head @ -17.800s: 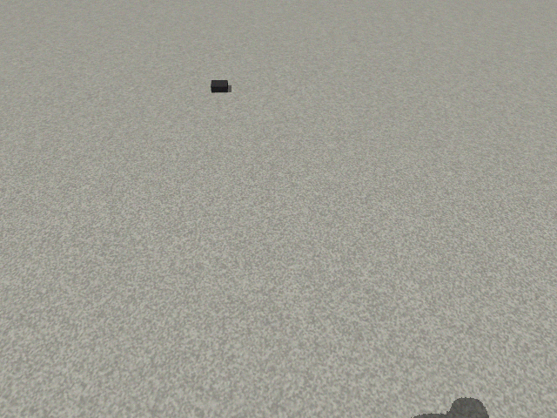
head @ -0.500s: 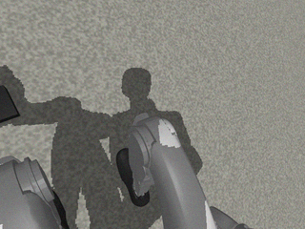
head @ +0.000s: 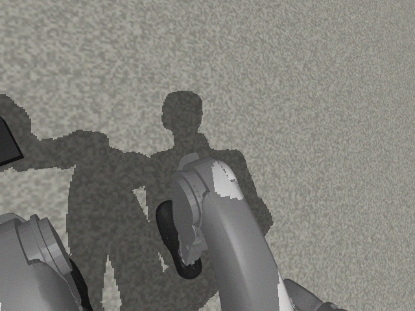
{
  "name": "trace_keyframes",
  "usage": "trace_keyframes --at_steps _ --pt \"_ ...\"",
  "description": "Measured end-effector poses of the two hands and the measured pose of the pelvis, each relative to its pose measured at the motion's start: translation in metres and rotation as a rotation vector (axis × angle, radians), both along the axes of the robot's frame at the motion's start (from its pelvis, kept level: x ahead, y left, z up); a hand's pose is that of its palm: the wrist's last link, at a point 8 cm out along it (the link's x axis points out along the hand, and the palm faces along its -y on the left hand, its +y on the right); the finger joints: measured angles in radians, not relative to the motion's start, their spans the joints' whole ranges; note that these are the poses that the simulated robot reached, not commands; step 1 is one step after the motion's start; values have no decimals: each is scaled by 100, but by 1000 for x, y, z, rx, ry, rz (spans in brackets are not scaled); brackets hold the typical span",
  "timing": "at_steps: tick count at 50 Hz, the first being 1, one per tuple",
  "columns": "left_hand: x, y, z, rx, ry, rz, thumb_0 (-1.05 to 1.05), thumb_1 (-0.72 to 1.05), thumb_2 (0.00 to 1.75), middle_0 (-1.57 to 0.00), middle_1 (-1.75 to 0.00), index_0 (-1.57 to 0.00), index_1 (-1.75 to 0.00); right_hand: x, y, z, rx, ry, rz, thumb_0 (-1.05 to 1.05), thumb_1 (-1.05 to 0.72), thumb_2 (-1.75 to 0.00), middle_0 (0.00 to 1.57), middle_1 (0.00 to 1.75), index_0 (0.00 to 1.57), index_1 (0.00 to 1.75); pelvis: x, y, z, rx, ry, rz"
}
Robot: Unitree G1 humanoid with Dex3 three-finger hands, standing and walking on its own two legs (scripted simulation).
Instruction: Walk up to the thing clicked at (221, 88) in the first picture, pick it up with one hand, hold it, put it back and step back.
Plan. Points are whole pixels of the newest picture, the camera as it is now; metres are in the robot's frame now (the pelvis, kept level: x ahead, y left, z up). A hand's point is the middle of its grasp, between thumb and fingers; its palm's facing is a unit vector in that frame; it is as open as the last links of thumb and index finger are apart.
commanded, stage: close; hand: left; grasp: from above
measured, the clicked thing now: out of the picture +0.44 +0.25 -0.29
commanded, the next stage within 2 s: settle in 0.56 s
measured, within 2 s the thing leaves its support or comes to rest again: leaves its support in 1.02 s
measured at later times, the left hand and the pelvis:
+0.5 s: hand out of the picture +0.43 +0.26 -0.25, palm faces -0.47 -0.12 -0.87, open 11.4 cm; pelvis +0.00 +0.00 +0.00, yaw +0 degrees
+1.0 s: hand out of the picture +0.43 +0.27 -0.25, palm faces -0.44 -0.12 -0.89, open 10.9 cm; pelvis +0.00 +0.00 +0.00, yaw +0 degrees
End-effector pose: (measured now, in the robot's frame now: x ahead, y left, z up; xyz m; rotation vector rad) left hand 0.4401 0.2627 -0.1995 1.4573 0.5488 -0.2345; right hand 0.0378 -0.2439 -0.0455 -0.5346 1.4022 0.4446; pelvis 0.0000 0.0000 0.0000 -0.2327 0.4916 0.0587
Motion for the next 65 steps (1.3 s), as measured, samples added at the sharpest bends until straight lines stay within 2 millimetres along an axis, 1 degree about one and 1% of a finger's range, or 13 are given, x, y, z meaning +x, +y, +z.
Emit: trace_keyframes --at_steps 17,29,36,49,52,57,61,65 --pt "-5 1 4 -2 -10 -12 0 -21 68 -57 -50 -49 -58 1 1 0 2 -12 -3 0 -90 -91 19 30 20 30 -1 0 2 2 0 -1" --pt "-7 4 3 -1 6 -6 0 -8 56 -70 -37 -62 -46 1 -2 0 -5 -14 -4 0 -90 -91 19 30 20 30 -1 -1 1 5 0 2" --pt "-6 4 4 0 -8 -14 -1 -7 49 -74 -30 -66 -39 0 0 0 -2 -6 -2 0 -90 -91 19 30 20 30 -1 -1 2 4 0 3" --pt "-1 8 7 3 -31 12 -2 -9 43 -80 -29 -72 -39 -4 3 -1 10 12 -37 0 -91 -91 19 30 20 30 1 0 2 1 19 5" --pt "2 11 13 1 -56 25 -2 -9 42 -81 -29 -72 -38 -4 3 -2 18 17 -55 0 -91 -91 19 30 20 30 3 0 3 4 30 8" --pt "3 16 32 21 -92 34 -2 -8 40 -80 -29 -72 -37 2 -3 -7 20 19 -110 0 -91 -91 20 30 20 30 6 -1 6 17 64 14" --pt "-1 16 50 27 -89 41 -2 -6 37 -80 -29 -72 -37 13 -12 -13 14 1 -162 0 -91 -91 20 30 20 30 8 -2 10 35 92 20" --pt "-8 14 68 41 -67 48 -2 -5 36 -79 -29 -72 -37 29 -20 -19 3 -32 -195 0 -91 -91 20 30 20 30 7 -4 17 58 110 27"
